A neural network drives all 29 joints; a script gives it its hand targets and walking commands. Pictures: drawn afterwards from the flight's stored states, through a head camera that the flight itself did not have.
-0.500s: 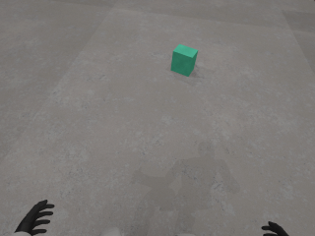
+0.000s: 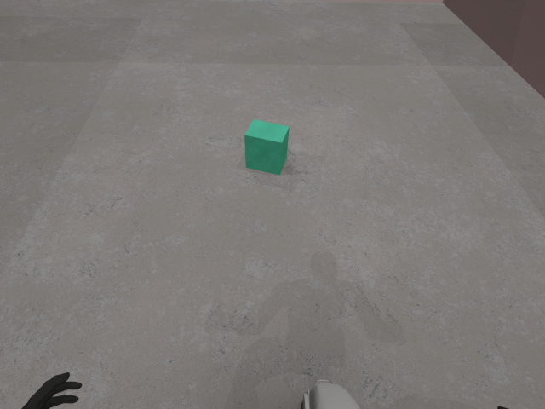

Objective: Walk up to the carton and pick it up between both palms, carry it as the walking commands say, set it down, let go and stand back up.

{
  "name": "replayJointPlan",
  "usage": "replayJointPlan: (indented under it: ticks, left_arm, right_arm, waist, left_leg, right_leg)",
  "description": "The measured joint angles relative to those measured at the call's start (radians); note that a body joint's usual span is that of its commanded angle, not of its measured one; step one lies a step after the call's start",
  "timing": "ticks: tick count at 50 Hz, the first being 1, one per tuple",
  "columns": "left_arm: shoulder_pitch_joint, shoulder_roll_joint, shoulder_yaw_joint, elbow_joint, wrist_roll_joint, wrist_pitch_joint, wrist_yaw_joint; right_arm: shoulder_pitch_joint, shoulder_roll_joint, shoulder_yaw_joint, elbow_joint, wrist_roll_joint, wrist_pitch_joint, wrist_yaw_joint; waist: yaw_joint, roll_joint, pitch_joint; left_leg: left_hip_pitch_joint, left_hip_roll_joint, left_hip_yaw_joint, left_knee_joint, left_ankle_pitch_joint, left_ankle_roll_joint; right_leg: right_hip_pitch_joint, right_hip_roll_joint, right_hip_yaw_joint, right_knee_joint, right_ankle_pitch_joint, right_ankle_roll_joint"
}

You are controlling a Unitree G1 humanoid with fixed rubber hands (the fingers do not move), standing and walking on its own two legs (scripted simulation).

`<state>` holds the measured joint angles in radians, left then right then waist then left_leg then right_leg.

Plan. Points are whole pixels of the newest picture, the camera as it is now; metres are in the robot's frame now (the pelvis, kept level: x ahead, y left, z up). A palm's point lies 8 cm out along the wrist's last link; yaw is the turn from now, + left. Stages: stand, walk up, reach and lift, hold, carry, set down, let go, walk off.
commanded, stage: walk up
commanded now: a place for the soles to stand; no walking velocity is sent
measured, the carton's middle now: (266, 147) +1.44 -0.10 -0.66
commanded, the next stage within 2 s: none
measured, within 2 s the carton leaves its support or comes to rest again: neither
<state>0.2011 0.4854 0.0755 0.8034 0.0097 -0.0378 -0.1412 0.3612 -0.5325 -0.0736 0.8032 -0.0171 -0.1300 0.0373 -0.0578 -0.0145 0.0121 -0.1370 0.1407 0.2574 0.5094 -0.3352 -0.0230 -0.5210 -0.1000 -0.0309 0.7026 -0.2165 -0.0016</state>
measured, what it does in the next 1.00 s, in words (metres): walks ahead: right foot, then left foot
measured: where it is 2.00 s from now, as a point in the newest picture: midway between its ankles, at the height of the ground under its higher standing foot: (291, 252)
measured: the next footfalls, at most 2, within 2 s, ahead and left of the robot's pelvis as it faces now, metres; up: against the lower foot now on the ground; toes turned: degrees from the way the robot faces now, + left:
right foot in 0.08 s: +0.19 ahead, -0.15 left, +0.00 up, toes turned -6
left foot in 0.42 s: +0.39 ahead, +0.08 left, +0.00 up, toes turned +6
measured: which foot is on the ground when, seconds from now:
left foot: down 0.00-0.08, up 0.10-0.40, down 0.42-0.82, up 0.84-1.00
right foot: up 0.00-0.06, down 0.08-0.44, up 0.46-0.78, down 0.80-1.00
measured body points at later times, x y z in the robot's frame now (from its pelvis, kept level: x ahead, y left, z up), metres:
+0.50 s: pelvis +0.24 -0.03 -0.02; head +0.26 -0.01 +0.43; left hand +0.31 +0.31 -0.13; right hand +0.37 -0.37 -0.08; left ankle +0.35 +0.08 -0.73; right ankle +0.18 -0.15 -0.70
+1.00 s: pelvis +0.44 -0.11 +0.00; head +0.46 -0.12 +0.45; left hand +0.54 +0.24 -0.07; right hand +0.53 -0.44 -0.11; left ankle +0.49 +0.03 -0.69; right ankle +0.45 -0.21 -0.73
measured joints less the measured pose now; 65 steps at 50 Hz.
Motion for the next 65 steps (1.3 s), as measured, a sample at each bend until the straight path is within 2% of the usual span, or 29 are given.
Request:
replayJointPlan:
  ticks: [4, 5, 6, 8, 10, 12, 16, 19, 21, 22, 23, 25, 27, 31, 34, 38, 40, 42, 44, 46, 48, 52, 57, 59, 62, 65]
  left_arm:
    - [-0.032, 0.015, 0.009, -0.003, 0.001, -0.008, 0.005]
    - [-0.045, 0.01, 0.014, -0.005, 0.003, -0.016, 0.015]
    - [-0.05, 0.007, 0.014, -0.015, 0.003, -0.026, 0.027]
    - [-0.036, -0.001, 0.011, -0.031, -0.007, -0.04, 0.049]
    - [-0.005, -0.014, 0.006, -0.035, -0.017, -0.042, 0.066]
    - [0.037, -0.019, 0.003, -0.037, -0.018, -0.041, 0.077]
    - [0.108, -0.011, 0.0, -0.031, -0.01, -0.04, 0.081]
    - [0.138, 0.001, 0.0, -0.032, -0.005, -0.036, 0.078]
    - [0.158, 0.007, -0.001, -0.036, -0.003, -0.032, 0.077]
    - [0.164, 0.005, -0.002, -0.036, -0.004, -0.031, 0.078]
    - [0.16, -0.001, -0.004, -0.03, -0.004, -0.027, 0.081]
    - [0.15, -0.01, -0.014, -0.022, 0.001, -0.017, 0.082]
    - [0.141, -0.013, -0.022, -0.016, 0.003, -0.016, 0.079]
    - [0.104, -0.017, -0.02, -0.006, -0.001, -0.02, 0.065]
    - [0.076, -0.02, -0.012, -0.005, -0.002, -0.018, 0.048]
    - [0.057, -0.011, 0.005, 0.001, 0.0, -0.016, 0.035]
    - [0.056, 0.01, 0.015, -0.002, 0.002, -0.022, 0.039]
    - [0.047, 0.018, 0.028, -0.007, 0.008, -0.036, 0.057]
    - [0.049, 0.013, 0.026, -0.021, 0.006, -0.048, 0.076]
    - [0.063, 0.002, 0.021, -0.03, -0.002, -0.054, 0.088]
    - [0.085, -0.003, 0.018, -0.035, -0.003, -0.057, 0.094]
    - [0.133, 0.003, 0.009, -0.036, -0.001, -0.055, 0.098]
    - [0.171, 0.008, -0.004, -0.037, -0.005, -0.038, 0.094]
    - [0.171, -0.004, -0.01, -0.036, -0.009, -0.03, 0.096]
    - [0.152, -0.021, -0.025, -0.032, -0.003, -0.015, 0.099]
    - [0.133, -0.025, -0.029, -0.025, -0.003, -0.015, 0.091]
  right_arm:
    - [0.031, -0.006, -0.002, 0.025, 0.007, 0.017, 0.0]
    - [0.028, -0.004, -0.002, 0.035, 0.009, 0.024, -0.001]
    - [0.018, 0.008, 0.002, 0.042, 0.013, 0.033, -0.002]
    - [-0.012, 0.03, 0.02, 0.039, 0.017, 0.044, -0.004]
    - [-0.043, 0.045, 0.032, 0.027, 0.021, 0.041, -0.005]
    - [-0.072, 0.058, 0.036, 0.01, 0.022, 0.04, -0.002]
    - [-0.119, 0.071, 0.034, -0.016, 0.015, 0.042, 0.015]
    - [-0.131, 0.073, 0.024, -0.016, 0.009, 0.038, 0.026]
    - [-0.125, 0.061, 0.017, -0.018, 0.006, 0.028, 0.026]
    - [-0.124, 0.052, 0.011, -0.02, 0.001, 0.021, 0.022]
    - [-0.126, 0.049, 0.005, -0.023, -0.002, 0.014, 0.015]
    - [-0.129, 0.054, 0.003, -0.032, 0.008, 0.011, 0.003]
    - [-0.119, 0.063, 0.007, -0.038, 0.015, 0.011, -0.004]
    - [-0.066, 0.057, 0.012, -0.034, 0.009, 0.017, -0.002]
    - [-0.028, 0.036, 0.009, -0.022, 0.003, 0.02, 0.005]
    - [0.005, 0.011, 0.001, -0.004, 0.007, 0.032, 0.014]
    - [0.019, 0.01, 0.001, 0.004, 0.008, 0.04, 0.016]
    - [0.014, 0.012, 0.003, 0.015, 0.012, 0.051, 0.013]
    - [-0.014, 0.025, 0.011, 0.026, 0.015, 0.064, 0.006]
    - [-0.042, 0.034, 0.021, 0.024, 0.016, 0.063, 0.004]
    - [-0.068, 0.047, 0.028, 0.016, 0.017, 0.056, 0.007]
    - [-0.118, 0.064, 0.034, -0.006, 0.012, 0.052, 0.022]
    - [-0.14, 0.064, 0.025, -0.021, 0.007, 0.042, 0.026]
    - [-0.14, 0.052, 0.014, -0.031, -0.001, 0.029, 0.014]
    - [-0.136, 0.06, 0.014, -0.047, 0.016, 0.026, -0.002]
    - [-0.105, 0.066, 0.018, -0.051, 0.016, 0.029, -0.008]
  waist:
    - [-0.008, 0.016, -0.029]
    - [-0.001, 0.034, -0.025]
    - [0.009, 0.039, -0.018]
    - [0.025, 0.04, 0.001]
    - [0.044, 0.049, 0.017]
    - [0.062, 0.051, 0.026]
    - [0.095, 0.045, 0.041]
    - [0.118, 0.026, 0.043]
    - [0.125, 0.013, 0.028]
    - [0.122, 0.007, 0.021]
    - [0.115, -0.002, 0.021]
    - [0.104, -0.027, 0.029]
    - [0.084, -0.046, 0.028]
    - [0.045, -0.05, 0.018]
    - [0.026, -0.024, 0.017]
    - [0.004, 0.021, 0.003]
    - [0.004, 0.026, -0.016]
    - [0.021, 0.051, -0.018]
    - [0.036, 0.067, -0.002]
    - [0.054, 0.079, 0.012]
    - [0.071, 0.076, 0.022]
    - [0.102, 0.047, 0.047]
    - [0.122, 0.004, 0.047]
    - [0.111, -0.005, 0.041]
    - [0.093, -0.027, 0.047]
    - [0.063, -0.041, 0.036]
  left_leg:
    - [0.043, 0.031, 0.003, 0.063, -0.1, -0.026]
    - [0.019, 0.059, -0.019, 0.145, -0.126, -0.007]
    - [-0.03, 0.059, -0.075, 0.269, -0.133, 0.012]
    - [-0.139, 0.024, -0.166, 0.506, -0.118, 0.04]
    - [-0.23, 0.002, -0.203, 0.606, -0.074, 0.053]
    - [-0.299, -0.006, -0.21, 0.574, -0.044, 0.051]
    - [-0.381, -0.007, -0.194, 0.343, 0.022, 0.032]
    - [-0.379, -0.029, -0.163, 0.168, 0.122, 0.03]
    - [-0.338, -0.057, -0.144, 0.078, 0.161, 0.043]
    - [-0.333, -0.062, -0.138, 0.078, 0.217, 0.058]
    - [-0.343, -0.066, -0.131, 0.124, 0.215, 0.066]
    - [-0.319, -0.069, -0.108, 0.17, 0.144, 0.068]
    - [-0.27, -0.068, -0.09, 0.16, 0.099, 0.065]
    - [-0.176, -0.061, -0.081, 0.103, 0.076, 0.055]
    - [-0.12, -0.046, -0.08, 0.073, 0.052, 0.046]
    - [-0.069, -0.022, -0.09, 0.072, -0.002, 0.022]
    - [-0.067, -0.012, -0.1, 0.117, -0.054, 0.017]
    - [-0.12, 0.001, -0.157, 0.268, -0.12, 0.046]
    - [-0.208, -0.031, -0.228, 0.476, -0.106, 0.059]
    - [-0.278, -0.047, -0.242, 0.565, -0.061, 0.066]
    - [-0.327, -0.053, -0.233, 0.536, -0.044, 0.059]
    - [-0.376, -0.052, -0.206, 0.341, -0.002, 0.045]
    - [-0.315, -0.09, -0.158, 0.086, 0.137, 0.057]
    - [-0.312, -0.105, -0.156, 0.1, 0.182, 0.076]
    - [-0.283, -0.104, -0.142, 0.155, 0.114, 0.072]
    - [-0.219, -0.095, -0.136, 0.13, 0.084, 0.061]
  right_leg:
    - [0.086, 0.022, -0.032, -0.106, 0.038, -0.016]
    - [0.087, 0.04, -0.042, -0.078, 0.029, -0.016]
    - [0.088, 0.051, -0.047, -0.045, 0.001, -0.018]
    - [0.123, 0.062, -0.048, -0.038, -0.044, -0.027]
    - [0.183, 0.075, -0.048, -0.086, -0.048, -0.025]
    - [0.235, 0.085, -0.043, -0.131, -0.052, -0.029]
    - [0.308, 0.101, -0.043, -0.181, -0.079, -0.029]
    - [0.342, 0.101, -0.045, -0.159, -0.136, -0.021]
    - [0.342, 0.093, -0.041, -0.09, -0.206, -0.013]
    - [0.313, 0.086, -0.036, -0.004, -0.242, -0.024]
    - [0.268, 0.084, -0.013, 0.111, -0.256, -0.033]
    - [0.173, 0.088, 0.033, 0.309, -0.23, -0.041]
    - [0.095, 0.084, 0.045, 0.393, -0.202, -0.034]
    - [0.007, 0.042, 0.024, 0.301, -0.163, -0.008]
    - [-0.007, 0.02, 0.007, 0.15, -0.114, 0.001]
    - [0.05, 0.019, -0.018, -0.012, -0.028, 0.0]
    - [0.111, 0.03, -0.026, -0.075, -0.025, -0.009]
    - [0.113, 0.054, -0.045, -0.04, -0.011, -0.018]
    - [0.137, 0.065, -0.065, -0.023, -0.055, -0.024]
    - [0.185, 0.074, -0.075, -0.062, -0.068, -0.026]
    - [0.229, 0.075, -0.081, -0.106, -0.068, -0.028]
    - [0.291, 0.071, -0.088, -0.151, -0.09, -0.029]
    - [0.323, 0.049, -0.098, -0.079, -0.194, -0.009]
    - [0.258, 0.039, -0.072, 0.101, -0.244, -0.023]
    - [0.129, 0.058, 0.002, 0.347, -0.23, -0.033]
    - [0.049, 0.045, 0.016, 0.345, -0.215, -0.018]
